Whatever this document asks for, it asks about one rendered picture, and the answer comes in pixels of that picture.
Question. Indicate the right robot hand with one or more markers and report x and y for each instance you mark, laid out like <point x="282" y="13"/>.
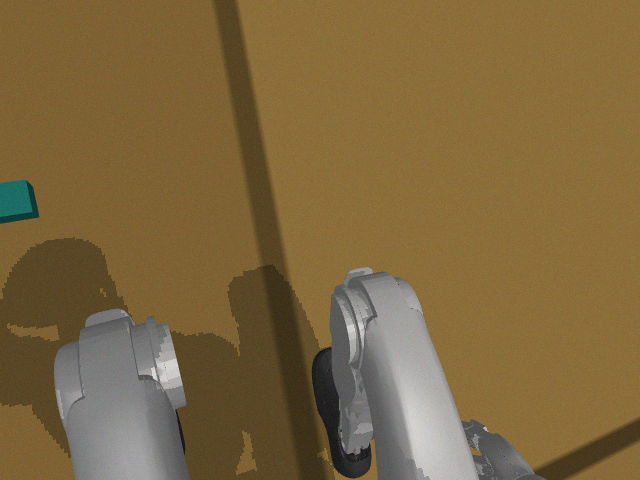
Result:
<point x="499" y="460"/>

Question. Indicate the right robot foot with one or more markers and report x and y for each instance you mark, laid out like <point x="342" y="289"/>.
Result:
<point x="327" y="401"/>

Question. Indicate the small box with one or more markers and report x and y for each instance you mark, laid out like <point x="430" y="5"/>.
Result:
<point x="17" y="201"/>

